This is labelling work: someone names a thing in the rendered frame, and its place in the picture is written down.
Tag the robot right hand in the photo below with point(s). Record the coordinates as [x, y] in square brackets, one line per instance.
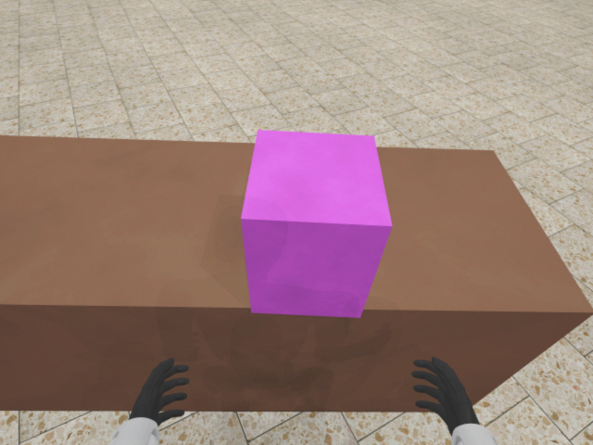
[455, 407]

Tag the carton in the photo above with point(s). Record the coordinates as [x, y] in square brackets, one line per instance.
[315, 223]

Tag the right robot forearm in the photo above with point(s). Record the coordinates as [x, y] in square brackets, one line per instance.
[472, 434]

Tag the left robot forearm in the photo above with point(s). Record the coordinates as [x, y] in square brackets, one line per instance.
[136, 431]

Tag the robot left hand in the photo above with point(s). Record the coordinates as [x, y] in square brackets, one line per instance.
[149, 402]

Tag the pedestal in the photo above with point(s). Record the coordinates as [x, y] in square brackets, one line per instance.
[118, 254]

